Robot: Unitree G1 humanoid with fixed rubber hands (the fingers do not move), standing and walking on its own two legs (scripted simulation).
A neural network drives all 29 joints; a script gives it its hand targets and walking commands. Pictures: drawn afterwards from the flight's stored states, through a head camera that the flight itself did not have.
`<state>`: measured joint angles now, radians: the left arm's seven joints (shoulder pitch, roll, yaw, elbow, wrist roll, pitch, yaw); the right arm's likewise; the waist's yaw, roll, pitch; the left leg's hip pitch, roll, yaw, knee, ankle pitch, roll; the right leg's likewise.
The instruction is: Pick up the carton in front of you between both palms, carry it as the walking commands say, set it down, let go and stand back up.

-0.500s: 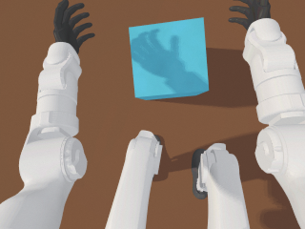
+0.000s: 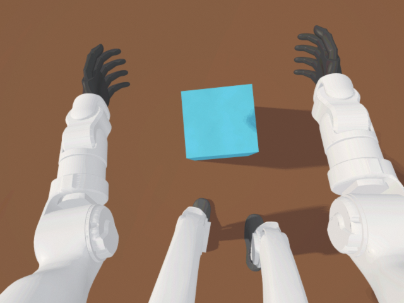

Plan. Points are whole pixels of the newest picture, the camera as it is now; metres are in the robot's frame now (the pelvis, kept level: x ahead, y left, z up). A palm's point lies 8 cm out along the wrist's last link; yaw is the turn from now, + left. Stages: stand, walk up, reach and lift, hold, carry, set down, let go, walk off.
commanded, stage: let go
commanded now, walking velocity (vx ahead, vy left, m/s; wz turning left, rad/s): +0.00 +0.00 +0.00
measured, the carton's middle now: (219, 127) +0.49 +0.07 -0.51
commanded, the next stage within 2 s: stand in 1.30 s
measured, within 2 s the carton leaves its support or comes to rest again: neither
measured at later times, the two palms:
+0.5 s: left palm (49, 170) +0.32 +0.28 +0.02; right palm (397, 172) +0.38 -0.16 +0.01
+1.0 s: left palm (58, 249) +0.24 +0.21 +0.07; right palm out of the picture +0.26 -0.26 +0.08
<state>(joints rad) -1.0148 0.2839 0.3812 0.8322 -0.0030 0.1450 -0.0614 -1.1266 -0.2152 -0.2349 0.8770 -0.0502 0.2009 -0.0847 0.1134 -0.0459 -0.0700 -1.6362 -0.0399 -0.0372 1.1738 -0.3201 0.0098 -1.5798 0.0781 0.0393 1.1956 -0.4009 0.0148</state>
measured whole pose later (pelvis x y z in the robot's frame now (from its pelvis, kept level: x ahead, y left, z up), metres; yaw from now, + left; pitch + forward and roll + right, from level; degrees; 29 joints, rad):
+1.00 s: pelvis +0.09 -0.03 +0.14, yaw +2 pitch -3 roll +1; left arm 0.22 0.22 0.04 0.43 0.01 0.10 -0.08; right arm 0.24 -0.21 -0.03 0.43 0.00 0.10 0.05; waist 0.00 -0.02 0.08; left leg -0.15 -0.02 -0.06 0.43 -0.24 -0.01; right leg -0.10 0.05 0.05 0.45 -0.31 -0.05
